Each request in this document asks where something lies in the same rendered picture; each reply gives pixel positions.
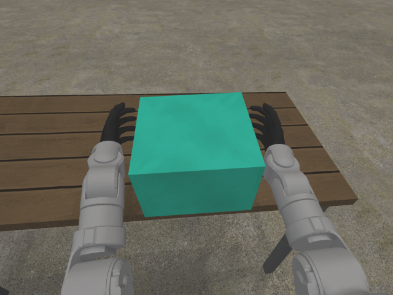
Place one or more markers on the robot left hand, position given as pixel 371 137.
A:
pixel 111 130

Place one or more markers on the right robot upper arm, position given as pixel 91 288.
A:
pixel 328 271

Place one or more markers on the robot left forearm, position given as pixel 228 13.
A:
pixel 101 230

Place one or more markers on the robot right forearm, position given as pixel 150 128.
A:
pixel 307 228

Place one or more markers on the carton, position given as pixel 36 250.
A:
pixel 195 154

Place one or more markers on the left robot upper arm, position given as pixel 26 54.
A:
pixel 112 276

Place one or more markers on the table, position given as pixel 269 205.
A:
pixel 46 140

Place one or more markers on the robot right hand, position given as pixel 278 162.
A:
pixel 272 131

